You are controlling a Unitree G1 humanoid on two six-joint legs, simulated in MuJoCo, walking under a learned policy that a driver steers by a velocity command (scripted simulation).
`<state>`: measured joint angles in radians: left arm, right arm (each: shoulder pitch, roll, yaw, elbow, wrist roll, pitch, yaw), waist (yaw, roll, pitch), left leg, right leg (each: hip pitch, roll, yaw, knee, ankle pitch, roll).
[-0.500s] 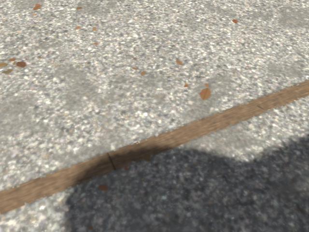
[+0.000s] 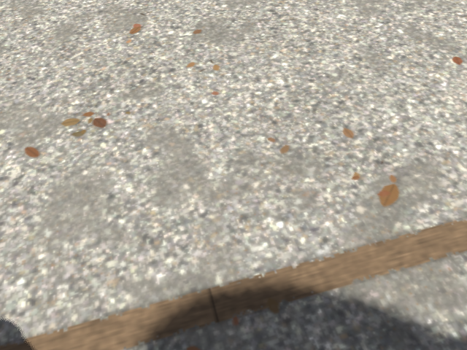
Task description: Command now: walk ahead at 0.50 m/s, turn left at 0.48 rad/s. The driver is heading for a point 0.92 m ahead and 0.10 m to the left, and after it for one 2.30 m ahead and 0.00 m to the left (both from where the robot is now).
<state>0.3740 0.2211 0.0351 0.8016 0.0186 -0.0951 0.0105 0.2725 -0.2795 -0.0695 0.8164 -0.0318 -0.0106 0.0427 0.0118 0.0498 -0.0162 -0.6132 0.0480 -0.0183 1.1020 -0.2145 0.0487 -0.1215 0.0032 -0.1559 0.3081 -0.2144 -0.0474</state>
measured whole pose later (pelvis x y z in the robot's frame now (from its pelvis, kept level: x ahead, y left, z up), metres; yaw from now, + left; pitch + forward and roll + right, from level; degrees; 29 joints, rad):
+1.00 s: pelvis +0.55 +0.09 -0.02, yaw +3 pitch +0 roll +0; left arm 0.26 0.28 0.06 0.82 0.01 -0.03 -0.01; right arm 0.28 -0.24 -0.02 0.83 -0.03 -0.08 0.00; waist 0.00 0.01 0.05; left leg -0.39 0.01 0.00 1.25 -0.34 0.03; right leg -0.31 0.13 -0.04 0.48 -0.18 -0.14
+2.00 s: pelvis +0.86 +0.12 +0.00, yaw -11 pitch -1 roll +0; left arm 0.25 0.20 -0.01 0.98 0.01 -0.01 0.03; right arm 0.30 -0.21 -0.01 0.97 -0.01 -0.01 -0.01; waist -0.02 0.01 0.00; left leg -0.23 -0.01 0.03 0.40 -0.14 0.02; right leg -0.17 0.03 0.03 0.41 -0.22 -0.02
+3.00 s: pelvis +1.01 +0.13 +0.00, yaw -11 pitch +0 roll -1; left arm 0.23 0.21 0.05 1.04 0.04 -0.06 -0.03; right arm 0.48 -0.15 -0.03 1.10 -0.02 -0.09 -0.01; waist -0.02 -0.02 0.00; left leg -0.02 -0.06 0.05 0.28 -0.27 0.08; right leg -0.51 -0.04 -0.04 1.02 -0.24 -0.07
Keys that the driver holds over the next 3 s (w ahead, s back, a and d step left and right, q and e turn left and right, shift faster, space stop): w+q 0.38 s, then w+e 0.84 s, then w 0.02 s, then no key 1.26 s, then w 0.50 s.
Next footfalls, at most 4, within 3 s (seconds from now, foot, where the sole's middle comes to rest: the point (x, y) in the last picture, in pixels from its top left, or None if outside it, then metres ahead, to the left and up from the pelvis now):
0.28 left None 0.29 0.13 -0.78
0.86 right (241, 311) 0.64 0.06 -0.78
1.38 left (199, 224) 0.96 0.20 -0.78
1.76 right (256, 243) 0.88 0.00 -0.78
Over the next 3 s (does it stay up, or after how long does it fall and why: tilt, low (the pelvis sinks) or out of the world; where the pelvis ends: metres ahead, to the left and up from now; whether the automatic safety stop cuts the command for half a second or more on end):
stays up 1.01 0.13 0.00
